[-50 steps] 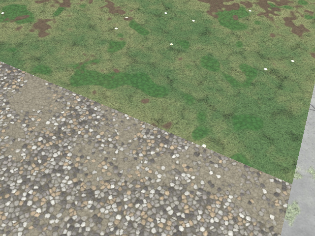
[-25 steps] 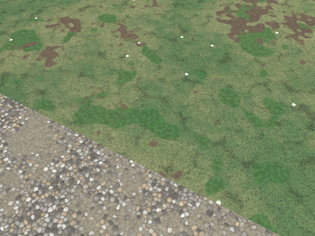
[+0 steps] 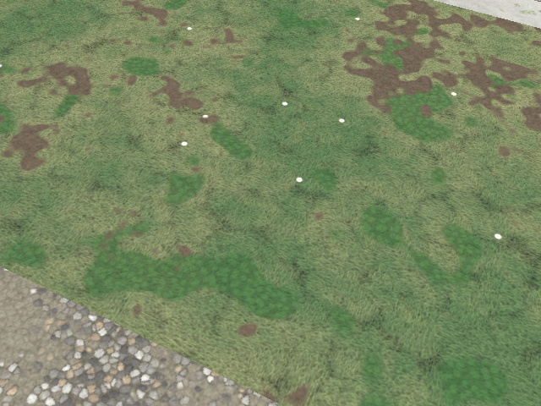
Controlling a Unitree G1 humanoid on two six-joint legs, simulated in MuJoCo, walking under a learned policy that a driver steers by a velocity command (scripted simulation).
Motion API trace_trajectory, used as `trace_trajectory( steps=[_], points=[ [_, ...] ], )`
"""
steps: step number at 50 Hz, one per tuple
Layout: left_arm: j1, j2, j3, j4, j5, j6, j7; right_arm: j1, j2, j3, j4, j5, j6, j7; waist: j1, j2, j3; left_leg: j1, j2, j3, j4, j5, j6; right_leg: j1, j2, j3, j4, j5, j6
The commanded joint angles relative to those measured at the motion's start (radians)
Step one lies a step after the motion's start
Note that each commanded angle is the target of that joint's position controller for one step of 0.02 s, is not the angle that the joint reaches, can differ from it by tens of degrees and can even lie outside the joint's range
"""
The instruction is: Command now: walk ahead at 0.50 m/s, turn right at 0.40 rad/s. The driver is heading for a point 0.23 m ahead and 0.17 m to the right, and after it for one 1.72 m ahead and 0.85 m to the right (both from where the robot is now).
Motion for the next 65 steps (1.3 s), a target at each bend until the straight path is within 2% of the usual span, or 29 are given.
trace_trajectory(
  steps=[1, 6, 11, 14, 17, 18, 19, 20, 21, 22, 24, 25, 27, 30, 34, 39, 42, 43, 44, 45, 46, 48, 55, 59, 61, 62, 63, 64, 65],
  points=[
    [0.011, 0.061, 0.028, -0.073, -0.002, 0.011, 0.002, 0.03, -0.096, -0.03, -0.014, -0.006, -0.021, -0.002, -0.011, 0.168, -0.042, 0.192, 0.265, -0.251, -0.314, 0.047, 0.145, -0.196, -0.098, 0.054, 0.027, 0.106, 0.009],
    [-0.066, 0.034, 0.03, -0.112, 0.007, 0.031, 0.002, 0.052, -0.132, -0.046, 0.034, -0.014, -0.027, -0.019, -0.009, 0.108, 0.009, 0.21, 0.257, -0.069, -0.35, 0.221, 0.149, -0.286, -0.097, 0.07, -0.115, 0.292, 0.033],
    [-0.227, -0.008, 0.013, -0.18, 0.027, 0.019, -0.034, 0.059, -0.175, -0.053, 0.051, -0.004, 0.003, -0.044, -0.056, 0.093, 0.052, 0.226, 0.233, 0.095, -0.285, 0.484, 0.116, -0.197, -0.059, -0.063, -0.417, 0.445, 0.025],
    [-0.249, 0.012, 0.022, -0.219, 0.025, 0.026, -0.054, 0.075, -0.205, -0.063, 0.062, 0.018, 0.03, -0.052, -0.056, 0.118, 0.023, 0.323, 0.264, 0.108, -0.195, 0.594, 0.1, -0.17, -0.033, -0.097, -0.49, 0.37, -0.001],
    [-0.115, 0.081, 0.056, -0.212, 0.028, 0.033, -0.06, 0.029, -0.233, -0.077, 0.047, 0.046, 0.053, -0.062, 0.029, 0.142, -0.061, 0.364, 0.261, 0.118, 0.047, 0.81, 0.061, -0.004, 0.047, -0.147, -0.557, 0.249, -0.061],
    [0.005, 0.128, 0.081, -0.182, 0.028, 0.03, -0.049, 0.019, -0.213, -0.07, 0.042, 0.049, 0.057, -0.06, 0.093, 0.101, -0.123, 0.319, 0.21, 0.139, 0.236, 0.732, 0.022, 0.164, 0.088, -0.149, -0.661, 0.358, -0.095],
    [0.061, 0.221, 0.107, -0.181, 0.032, 0.034, -0.022, 0.071, -0.165, -0.052, 0.03, 0.012, 0.05, -0.053, 0.099, -0.058, -0.195, 0.098, 0.139, 0.143, 0.525, 0.324, -0.047, 0.41, -0.045, 0.045, -0.66, 0.778, -0.154],
    [-0.008, 0.303, 0.105, -0.221, 0.052, 0.033, -0.011, 0.195, -0.064, -0.018, 0.003, -0.037, 0.039, -0.037, -0.032, -0.246, -0.313, -0.263, -0.05, 0.035, 0.887, -0.551, -0.116, 0.692, -0.304, 0.484, -0.609, 1.144, -0.374],
    [0.006, 0.244, 0.092, -0.253, 0.049, 0.03, -0.024, 0.156, -0.15, -0.029, 0.013, -0.007, 0.028, -0.023, 0.052, -0.105, -0.484, -0.286, -0.041, -0.176, 0.975, -0.533, -0.101, 0.696, -0.339, 0.584, -0.704, 0.945, -0.421],
    [-0.053, 0.194, 0.078, -0.262, 0.039, 0.025, -0.029, 0.057, -0.177, -0.038, -0.015, 0.026, 0.031, -0.022, 0.052, -0.041, -0.363, -0.345, -0.005, -0.178, 0.951, -0.43, -0.081, 0.601, -0.29, 0.47, -0.742, 0.781, -0.369],
    [-0.146, 0.125, 0.058, -0.264, 0.012, 0.034, -0.018, 0.008, -0.168, -0.039, -0.014, 0.002, 0.052, -0.047, -0.002, 0.037, -0.175, -0.331, 0.056, -0.166, 0.796, -0.295, -0.08, 0.339, -0.196, 0.333, -0.795, 0.565, -0.271],
    [-0.17, 0.119, 0.055, -0.273, 0.023, 0.039, -0.012, 0.019, -0.175, -0.044, -0.016, -0.002, 0.067, -0.052, -0.032, 0.009, -0.151, -0.264, 0.063, -0.17, 0.746, -0.263, -0.078, 0.236, -0.168, 0.306, -0.819, 0.528, -0.255],
    [-0.184, 0.136, 0.061, -0.286, 0.042, 0.042, -0.004, 0.044, -0.15, -0.041, -0.014, -0.007, 0.081, -0.057, -0.051, -0.024, -0.155, -0.199, 0.039, -0.152, 0.669, -0.225, -0.087, 0.156, -0.134, 0.273, -0.831, 0.565, -0.248],
    [-0.16, 0.158, 0.069, -0.285, 0.034, 0.049, 0.016, 0.019, -0.129, -0.033, -0.019, -0.009, 0.087, -0.066, -0.038, -0.035, -0.184, -0.202, 0.019, -0.164, 0.542, -0.183, -0.112, 0.165, -0.119, 0.276, -0.818, 0.534, -0.239],
    [-0.174, 0.157, 0.069, -0.3, 0.027, 0.073, 0.035, -0.044, -0.128, -0.032, -0.039, 0.0, 0.096, -0.064, -0.014, -0.072, -0.159, -0.19, 0.002, -0.185, 0.406, -0.113, -0.122, 0.139, -0.086, 0.332, -0.834, 0.2, -0.199],
    [-0.162, 0.152, 0.069, -0.307, 0.029, 0.089, 0.032, -0.066, -0.136, -0.036, -0.055, 0.009, 0.071, -0.049, 0.01, -0.12, -0.141, -0.114, -0.028, -0.189, 0.229, -0.153, -0.102, 0.175, -0.085, 0.425, -0.797, 0.194, -0.186],
    [-0.183, 0.143, 0.065, -0.317, 0.013, 0.101, 0.033, 0.007, -0.142, -0.046, -0.039, 0.012, 0.056, -0.033, -0.037, -0.121, -0.139, 0.044, -0.032, -0.161, -0.044, -0.038, -0.062, 0.169, -0.046, 0.447, -0.727, 0.268, -0.144],
    [-0.162, 0.116, 0.058, -0.319, 0.01, 0.103, 0.035, 0.039, -0.188, -0.061, -0.033, 0.001, 0.056, -0.033, -0.037, -0.063, -0.15, 0.159, 0.072, -0.225, -0.113, 0.028, -0.025, 0.093, 0.004, 0.402, -0.651, 0.169, -0.098],
    [-0.111, 0.07, 0.048, -0.333, 0.011, 0.101, 0.031, 0.007, -0.286, -0.081, -0.046, -0.022, 0.068, -0.04, 0.029, 0.216, -0.134, 0.245, 0.295, -0.445, -0.143, 0.194, 0.096, -0.087, 0.152, 0.208, -0.448, -0.118, -0.03],
    [-0.141, 0.139, 0.069, -0.346, 0.018, 0.086, 0.027, 0.012, -0.26, -0.08, -0.051, -0.048, 0.071, -0.037, -0.004, 0.344, -0.107, 0.198, 0.41, -0.605, -0.186, 0.311, 0.228, -0.2, 0.188, 0.106, -0.21, -0.262, 0.022],
    [-0.123, 0.196, 0.089, -0.324, 0.024, 0.083, 0.023, -0.034, -0.21, -0.066, -0.078, -0.04, 0.07, -0.042, 0.007, 0.245, -0.102, 0.186, 0.398, -0.537, -0.162, 0.336, 0.228, -0.203, 0.135, 0.121, -0.055, -0.204, 0.047],
    [-0.088, 0.165, 0.089, -0.278, 0.019, 0.104, 0.028, -0.089, -0.152, -0.051, -0.096, -0.01, 0.075, -0.05, 0.021, 0.167, -0.081, 0.191, 0.28, -0.355, -0.124, 0.313, 0.146, -0.212, 0.115, 0.091, 0.058, -0.098, 0.084],
    [-0.191, 0.045, 0.034, -0.315, 0.021, 0.107, 0.019, -0.026, -0.186, -0.054, -0.077, -0.003, 0.103, -0.053, -0.047, 0.241, -0.099, 0.248, 0.235, -0.213, -0.117, 0.358, 0.175, -0.073, 0.064, -0.01, -0.244, -0.07, 0.119],
    [-0.167, 0.06, 0.035, -0.298, 0.019, 0.106, 0.009, -0.016, -0.208, -0.056, -0.059, 0.019, 0.107, -0.039, -0.046, 0.261, -0.1, 0.216, 0.253, -0.226, -0.09, 0.346, 0.178, 0.102, 0.061, -0.068, -0.533, 0.007, 0.086],
    [-0.114, 0.055, 0.035, -0.266, 0.025, 0.102, 0.005, 0.001, -0.18, -0.043, -0.039, 0.035, 0.104, -0.037, -0.012, 0.225, -0.085, 0.15, 0.221, -0.202, -0.048, 0.286, 0.119, 0.263, 0.073, -0.079, -0.816, 0.227, 0.035],
    [-0.106, 0.087, 0.037, -0.274, 0.032, 0.101, 0.01, 0.042, -0.151, -0.031, -0.026, 0.02, 0.094, -0.032, -0.024, 0.157, -0.12, 0.065, 0.191, -0.176, -0.009, 0.167, 0.045, 0.401, -0.003, 0.023, -0.819, 0.357, 0.004],
    [-0.096, 0.17, 0.05, -0.287, 0.044, 0.106, 0.024, 0.063, -0.086, -0.006, -0.044, -0.031, 0.078, -0.019, -0.064, -0.107, -0.176, -0.065, 0.097, -0.077, 0.154, -0.133, -0.043, 0.519, -0.204, 0.232, -0.757, 0.677, -0.072],
    [-0.145, 0.112, 0.03, -0.276, 0.063, 0.095, 0.013, -0.005, -0.09, -0.005, -0.063, -0.02, 0.076, -0.027, -0.038, -0.206, -0.145, -0.049, 0.065, -0.081, 0.132, -0.315, -0.08, 0.333, -0.269, 0.28, -0.79, 0.566, -0.197],
    [-0.196, 0.067, 0.017, -0.289, 0.067, 0.079, 0.005, -0.03, -0.138, -0.015, -0.054, -0.012, 0.081, -0.033, -0.031, -0.138, -0.093, -0.011, 0.072, -0.088, 0.151, -0.279, -0.095, 0.284, -0.212, 0.243, -0.813, 0.438, -0.192]
  ],
)
Keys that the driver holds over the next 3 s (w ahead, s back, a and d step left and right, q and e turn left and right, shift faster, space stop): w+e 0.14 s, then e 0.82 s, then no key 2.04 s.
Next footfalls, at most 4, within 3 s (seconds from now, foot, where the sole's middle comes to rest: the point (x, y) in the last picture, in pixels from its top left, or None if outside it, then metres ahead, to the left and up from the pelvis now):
0.38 right None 0.32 -0.15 -0.77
0.86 left None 0.39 0.04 -0.77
1.24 right None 0.21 -0.15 -0.77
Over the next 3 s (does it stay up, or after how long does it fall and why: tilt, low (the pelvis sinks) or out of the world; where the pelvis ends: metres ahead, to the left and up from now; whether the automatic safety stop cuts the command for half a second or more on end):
stays up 0.27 -0.04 0.00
